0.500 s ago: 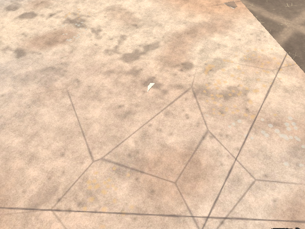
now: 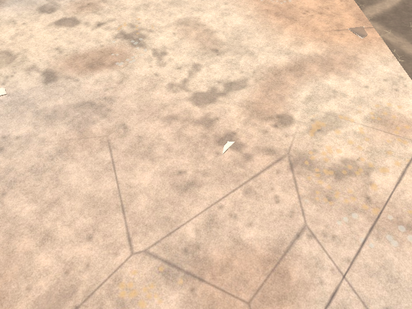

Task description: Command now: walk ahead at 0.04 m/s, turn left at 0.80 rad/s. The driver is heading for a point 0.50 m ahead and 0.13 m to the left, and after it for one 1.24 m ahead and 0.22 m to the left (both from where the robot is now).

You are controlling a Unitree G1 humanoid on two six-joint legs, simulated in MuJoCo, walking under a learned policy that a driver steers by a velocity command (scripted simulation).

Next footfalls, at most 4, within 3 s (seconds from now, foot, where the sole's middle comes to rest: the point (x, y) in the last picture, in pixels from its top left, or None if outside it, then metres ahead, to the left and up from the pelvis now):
0.06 right None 0.11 -0.14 -0.77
0.52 left None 0.01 0.12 -0.77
1.04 right None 0.28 0.03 -0.77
1.48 left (109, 252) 0.63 0.32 -0.77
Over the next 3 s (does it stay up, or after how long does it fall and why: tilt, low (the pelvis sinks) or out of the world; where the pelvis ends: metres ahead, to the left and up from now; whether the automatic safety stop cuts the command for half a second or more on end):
stays up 0.63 0.20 0.01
